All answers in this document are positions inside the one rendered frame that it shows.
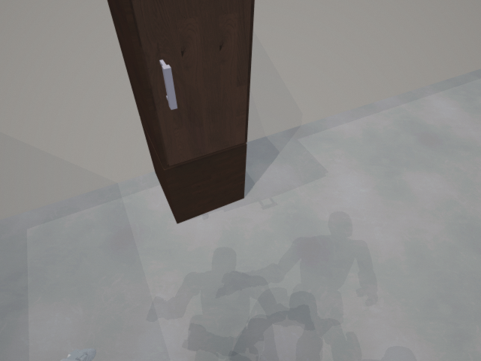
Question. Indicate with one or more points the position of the cupboard door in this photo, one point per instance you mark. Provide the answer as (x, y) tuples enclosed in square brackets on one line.
[(206, 43)]

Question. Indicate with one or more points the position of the handle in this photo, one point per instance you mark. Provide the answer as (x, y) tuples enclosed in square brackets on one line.
[(169, 85)]

